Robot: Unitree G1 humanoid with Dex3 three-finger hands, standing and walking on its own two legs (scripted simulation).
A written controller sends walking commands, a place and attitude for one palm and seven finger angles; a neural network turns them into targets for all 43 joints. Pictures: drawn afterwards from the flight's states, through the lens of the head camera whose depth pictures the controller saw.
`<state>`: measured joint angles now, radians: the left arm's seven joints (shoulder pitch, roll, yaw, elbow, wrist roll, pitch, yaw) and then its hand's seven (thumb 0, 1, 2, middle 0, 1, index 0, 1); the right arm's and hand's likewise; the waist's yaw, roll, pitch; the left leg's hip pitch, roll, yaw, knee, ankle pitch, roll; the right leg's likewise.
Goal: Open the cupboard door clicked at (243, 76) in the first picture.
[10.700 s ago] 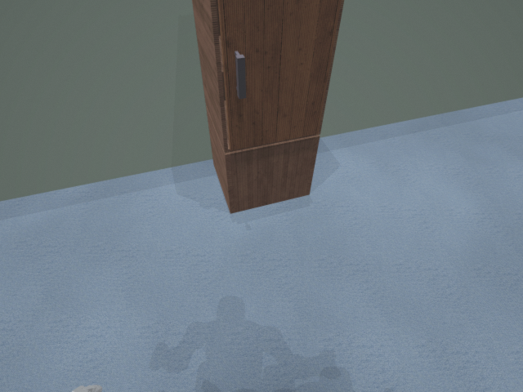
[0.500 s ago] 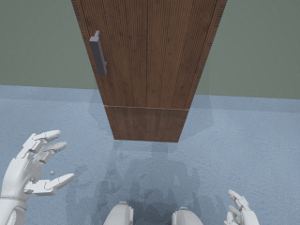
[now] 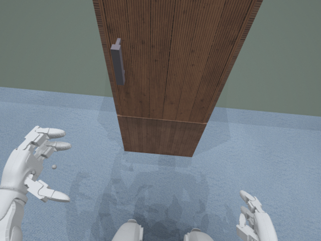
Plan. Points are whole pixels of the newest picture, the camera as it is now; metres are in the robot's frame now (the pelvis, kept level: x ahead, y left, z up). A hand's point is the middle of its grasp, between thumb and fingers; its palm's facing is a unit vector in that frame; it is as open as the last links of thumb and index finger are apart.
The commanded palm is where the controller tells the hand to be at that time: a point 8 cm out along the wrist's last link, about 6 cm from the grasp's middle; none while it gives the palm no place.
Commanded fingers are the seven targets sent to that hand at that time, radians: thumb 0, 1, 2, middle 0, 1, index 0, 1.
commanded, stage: raise the hand with hooked fingers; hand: left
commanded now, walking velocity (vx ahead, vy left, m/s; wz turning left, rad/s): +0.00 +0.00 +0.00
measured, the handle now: (119, 62) +0.62 +0.18 +0.06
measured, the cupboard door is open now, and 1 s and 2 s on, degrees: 0 0 0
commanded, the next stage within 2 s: move the hooked fingers beside the handle in 0.74 s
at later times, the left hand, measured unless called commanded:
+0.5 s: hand (58, 147) +0.30 +0.26 +0.06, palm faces -0.02 -1.00 -0.05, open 14.0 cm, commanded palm +0.28 +0.31 +0.07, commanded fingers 0.00 -0.50 0.30 -0.30 -1.20 -0.30 -1.20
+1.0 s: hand (60, 144) +0.31 +0.26 +0.06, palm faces +0.02 -1.00 -0.04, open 14.0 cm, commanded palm +0.30 +0.31 +0.07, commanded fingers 0.00 -0.50 0.30 -0.30 -1.20 -0.30 -1.20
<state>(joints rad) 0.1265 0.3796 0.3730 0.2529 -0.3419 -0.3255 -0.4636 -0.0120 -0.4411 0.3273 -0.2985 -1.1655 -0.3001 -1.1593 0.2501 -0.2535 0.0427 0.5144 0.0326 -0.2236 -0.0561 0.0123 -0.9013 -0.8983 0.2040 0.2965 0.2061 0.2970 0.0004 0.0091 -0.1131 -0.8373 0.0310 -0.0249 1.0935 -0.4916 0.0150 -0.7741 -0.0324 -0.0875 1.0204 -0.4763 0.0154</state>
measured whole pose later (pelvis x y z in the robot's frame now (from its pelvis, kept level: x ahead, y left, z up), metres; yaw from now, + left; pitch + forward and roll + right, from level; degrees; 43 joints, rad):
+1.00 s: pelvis +0.00 -0.02 +0.00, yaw +0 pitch +14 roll -2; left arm -0.11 0.43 0.45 0.53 -0.34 -0.34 -0.53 -0.02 -0.50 0.30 -0.30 -1.20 -0.31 -1.20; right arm 0.26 -0.28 0.04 0.55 0.04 -0.16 -0.08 0.01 -0.90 -0.90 0.20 0.30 0.21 0.30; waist -0.01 0.01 -0.11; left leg -0.82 0.04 -0.03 1.06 -0.48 -0.01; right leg -0.77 -0.02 -0.09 1.01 -0.48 -0.01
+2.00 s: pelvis +0.00 +0.00 -0.01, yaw -3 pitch +22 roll -4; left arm -0.81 0.66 0.51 1.15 -0.13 -0.39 -0.46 -0.02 -0.50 0.30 -0.30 -1.20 -0.30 -1.20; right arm 0.34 -0.28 0.05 0.61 0.01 0.01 -0.05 0.01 -0.90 -0.90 0.20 0.30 0.21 0.30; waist -0.15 0.00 -0.10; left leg -1.04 0.06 0.00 1.15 -0.49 0.01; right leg -0.99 0.00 -0.06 1.07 -0.46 0.01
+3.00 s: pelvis +0.01 +0.01 -0.02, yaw -4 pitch +27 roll -6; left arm -1.03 0.79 0.51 1.24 -0.05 -0.32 -0.43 -0.02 -0.50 0.30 -0.30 -1.20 -0.30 -1.20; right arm 0.39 -0.27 0.08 0.59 -0.02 0.10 -0.01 0.00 -0.90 -0.90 0.20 0.30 0.21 0.30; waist -0.22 0.02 -0.09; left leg -1.15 0.07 -0.03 1.19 -0.52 0.03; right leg -1.07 0.01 -0.08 1.05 -0.45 0.03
